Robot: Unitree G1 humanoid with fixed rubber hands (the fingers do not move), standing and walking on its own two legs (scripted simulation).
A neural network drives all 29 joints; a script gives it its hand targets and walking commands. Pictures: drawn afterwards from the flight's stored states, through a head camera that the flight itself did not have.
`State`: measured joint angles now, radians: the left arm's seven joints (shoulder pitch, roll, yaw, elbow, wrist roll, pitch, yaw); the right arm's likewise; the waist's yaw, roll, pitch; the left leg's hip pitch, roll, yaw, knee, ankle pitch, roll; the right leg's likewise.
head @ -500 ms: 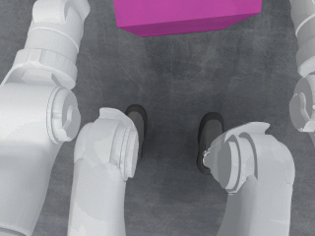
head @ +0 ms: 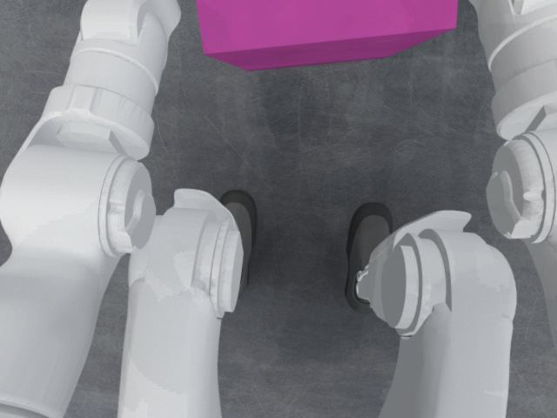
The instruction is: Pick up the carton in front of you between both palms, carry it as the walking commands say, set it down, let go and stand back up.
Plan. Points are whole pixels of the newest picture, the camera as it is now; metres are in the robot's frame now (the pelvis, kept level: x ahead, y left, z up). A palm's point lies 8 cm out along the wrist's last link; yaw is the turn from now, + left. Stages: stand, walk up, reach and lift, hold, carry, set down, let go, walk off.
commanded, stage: reach and lift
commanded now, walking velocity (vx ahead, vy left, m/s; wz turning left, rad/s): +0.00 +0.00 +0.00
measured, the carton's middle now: out of the picture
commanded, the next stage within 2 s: none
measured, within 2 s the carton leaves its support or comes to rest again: leaves its support in 0.38 s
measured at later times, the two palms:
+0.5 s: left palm out of the picture +0.55 +0.15 -0.12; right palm out of the picture +0.56 -0.14 -0.13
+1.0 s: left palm out of the picture +0.50 +0.15 +0.06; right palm out of the picture +0.51 -0.15 +0.06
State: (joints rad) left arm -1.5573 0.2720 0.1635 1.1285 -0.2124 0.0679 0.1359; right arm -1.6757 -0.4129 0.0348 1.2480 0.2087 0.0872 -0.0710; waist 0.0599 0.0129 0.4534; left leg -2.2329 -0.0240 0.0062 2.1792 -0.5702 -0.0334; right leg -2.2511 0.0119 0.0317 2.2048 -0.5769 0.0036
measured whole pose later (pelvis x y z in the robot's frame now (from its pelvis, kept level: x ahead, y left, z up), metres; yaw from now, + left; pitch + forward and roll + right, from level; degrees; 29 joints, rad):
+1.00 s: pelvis +0.00 +0.01 +0.12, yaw -3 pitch +43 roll +1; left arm -1.08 -0.01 0.53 0.62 0.22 0.43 0.05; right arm -1.15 -0.04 -0.45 0.72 -0.25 0.41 -0.02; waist 0.03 -0.01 -0.11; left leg -2.02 -0.06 -0.05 1.75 -0.48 -0.05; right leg -2.04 0.06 0.06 1.75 -0.46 0.03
